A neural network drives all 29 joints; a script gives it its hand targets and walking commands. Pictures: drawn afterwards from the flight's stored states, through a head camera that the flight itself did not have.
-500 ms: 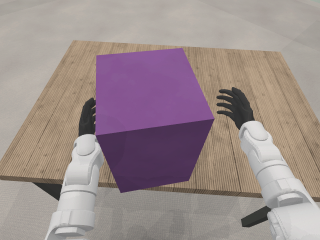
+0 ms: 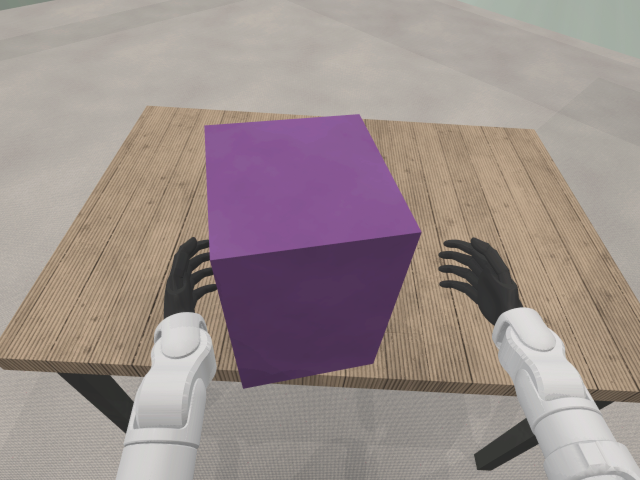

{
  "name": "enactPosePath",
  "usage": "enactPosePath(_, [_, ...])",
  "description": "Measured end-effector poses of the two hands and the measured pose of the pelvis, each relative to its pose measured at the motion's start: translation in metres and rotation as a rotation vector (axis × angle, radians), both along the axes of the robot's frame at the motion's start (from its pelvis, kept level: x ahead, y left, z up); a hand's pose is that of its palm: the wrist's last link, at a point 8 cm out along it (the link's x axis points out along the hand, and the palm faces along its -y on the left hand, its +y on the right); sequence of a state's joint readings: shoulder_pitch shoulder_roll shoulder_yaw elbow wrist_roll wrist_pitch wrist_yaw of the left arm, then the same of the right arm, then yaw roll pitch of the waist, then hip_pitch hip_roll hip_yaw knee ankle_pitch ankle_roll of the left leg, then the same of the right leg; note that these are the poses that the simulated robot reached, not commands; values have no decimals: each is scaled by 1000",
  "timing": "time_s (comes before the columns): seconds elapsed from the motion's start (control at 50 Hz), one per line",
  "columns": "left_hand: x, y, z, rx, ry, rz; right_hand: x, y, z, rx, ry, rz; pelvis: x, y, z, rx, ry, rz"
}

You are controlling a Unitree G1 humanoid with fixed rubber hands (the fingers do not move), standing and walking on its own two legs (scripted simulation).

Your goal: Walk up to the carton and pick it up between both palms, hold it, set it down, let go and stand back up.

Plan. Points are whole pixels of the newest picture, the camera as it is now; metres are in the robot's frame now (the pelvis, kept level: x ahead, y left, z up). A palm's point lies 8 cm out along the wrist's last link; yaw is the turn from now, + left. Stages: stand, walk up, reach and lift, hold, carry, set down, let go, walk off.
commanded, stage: set down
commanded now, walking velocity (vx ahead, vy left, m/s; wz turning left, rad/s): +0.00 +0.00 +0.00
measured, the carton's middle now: (298, 258) +0.39 +0.06 +0.06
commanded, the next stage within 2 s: none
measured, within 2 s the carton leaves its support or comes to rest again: neither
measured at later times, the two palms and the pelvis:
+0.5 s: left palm (181, 348) +0.25 +0.17 +0.06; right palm (521, 353) +0.28 -0.22 +0.05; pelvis +0.01 +0.00 +0.00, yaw -1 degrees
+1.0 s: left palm (163, 387) +0.21 +0.18 +0.05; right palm (535, 398) +0.23 -0.22 +0.05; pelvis +0.01 +0.00 +0.00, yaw -1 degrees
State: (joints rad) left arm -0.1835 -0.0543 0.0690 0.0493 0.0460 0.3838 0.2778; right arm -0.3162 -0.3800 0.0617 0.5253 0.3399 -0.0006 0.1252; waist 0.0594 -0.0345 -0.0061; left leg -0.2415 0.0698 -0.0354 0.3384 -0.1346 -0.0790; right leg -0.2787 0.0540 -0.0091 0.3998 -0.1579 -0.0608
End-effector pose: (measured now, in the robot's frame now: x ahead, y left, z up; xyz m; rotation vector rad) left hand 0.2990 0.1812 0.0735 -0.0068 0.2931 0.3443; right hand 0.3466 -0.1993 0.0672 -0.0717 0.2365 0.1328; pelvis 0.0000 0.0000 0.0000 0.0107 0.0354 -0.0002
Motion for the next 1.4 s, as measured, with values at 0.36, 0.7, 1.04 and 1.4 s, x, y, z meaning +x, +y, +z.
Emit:
enactPosePath(0.36, [-26,-4,-3,-8,7,3,-44,-12,-6,17,10,-15,8,4,2,0,-60,-10])
enactPosePath(0.7, [-62,-8,-14,-16,-10,11,-86,-18,-19,34,26,-6,13,4,2,-1,-112,-23])
enactPosePath(1.04, [-88,2,-23,-2,11,31,-115,-25,-23,26,44,-34,15,3,1,1,-156,-8])
enactPosePath(1.4, [-95,14,-40,26,82,-9,-130,-16,-37,15,101,-57,21,11,1,1,-176,-4])
